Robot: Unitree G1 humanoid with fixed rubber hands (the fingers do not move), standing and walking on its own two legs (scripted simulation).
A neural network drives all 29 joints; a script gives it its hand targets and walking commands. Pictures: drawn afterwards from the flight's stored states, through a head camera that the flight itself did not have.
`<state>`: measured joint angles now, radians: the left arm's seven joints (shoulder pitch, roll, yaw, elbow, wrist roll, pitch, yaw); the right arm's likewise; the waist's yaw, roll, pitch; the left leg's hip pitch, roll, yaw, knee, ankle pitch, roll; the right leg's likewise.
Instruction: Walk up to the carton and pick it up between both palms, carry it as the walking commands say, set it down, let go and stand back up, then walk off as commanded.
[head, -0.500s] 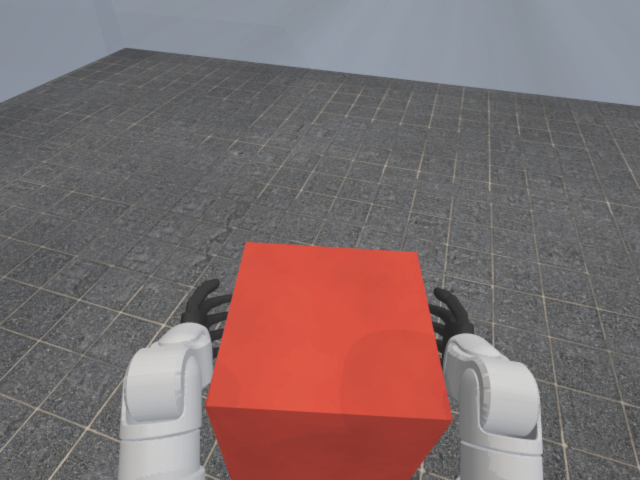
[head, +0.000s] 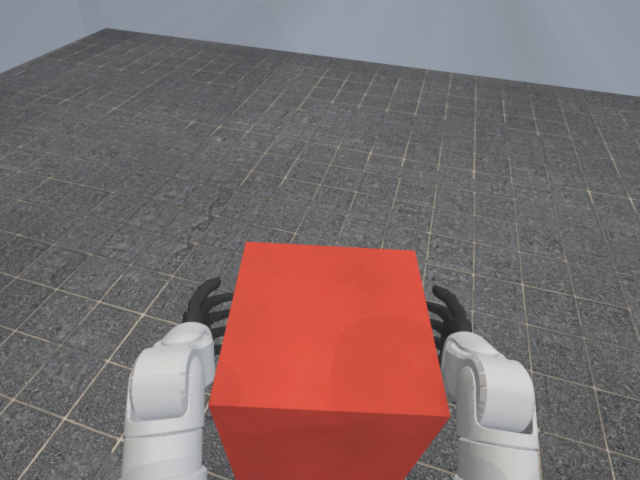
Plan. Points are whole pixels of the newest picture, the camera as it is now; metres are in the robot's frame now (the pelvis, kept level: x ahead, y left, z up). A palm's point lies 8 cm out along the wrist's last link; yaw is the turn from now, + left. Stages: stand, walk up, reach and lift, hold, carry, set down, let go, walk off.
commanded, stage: carry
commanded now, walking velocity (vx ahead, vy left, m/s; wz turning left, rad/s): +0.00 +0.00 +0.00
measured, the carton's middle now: (323, 370) +0.26 +0.00 +0.01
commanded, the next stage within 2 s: none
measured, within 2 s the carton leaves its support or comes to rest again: neither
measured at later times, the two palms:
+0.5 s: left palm (208, 319) +0.30 +0.15 +0.07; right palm (448, 325) +0.30 -0.16 +0.06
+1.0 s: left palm (213, 314) +0.31 +0.14 +0.06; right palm (449, 321) +0.31 -0.16 +0.06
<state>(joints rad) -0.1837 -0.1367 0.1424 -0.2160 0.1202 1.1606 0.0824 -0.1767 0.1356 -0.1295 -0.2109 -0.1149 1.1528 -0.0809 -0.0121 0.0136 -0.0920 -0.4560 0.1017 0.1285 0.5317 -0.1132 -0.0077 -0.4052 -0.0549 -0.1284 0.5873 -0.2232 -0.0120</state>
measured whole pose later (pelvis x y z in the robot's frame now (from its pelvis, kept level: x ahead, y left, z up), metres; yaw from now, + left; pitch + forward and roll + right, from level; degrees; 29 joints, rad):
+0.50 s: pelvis +0.02 -0.01 +0.00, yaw +0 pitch +3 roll +0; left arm -0.22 -0.14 0.17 -0.13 0.12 1.02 0.07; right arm -0.21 0.14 -0.16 -0.12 -0.12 1.01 -0.07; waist 0.00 0.01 -0.06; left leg -0.45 0.11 0.12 0.55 -0.15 -0.02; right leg -0.39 -0.05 -0.13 0.60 -0.26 -0.02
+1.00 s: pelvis +0.02 -0.01 +0.00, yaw +0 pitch +2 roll +0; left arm -0.23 -0.14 0.19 -0.05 0.13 0.93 0.07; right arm -0.23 0.14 -0.17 -0.05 -0.13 0.93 -0.07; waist 0.00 0.01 -0.06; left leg -0.43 0.11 0.12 0.54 -0.15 -0.03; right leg -0.38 -0.05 -0.13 0.60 -0.26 -0.02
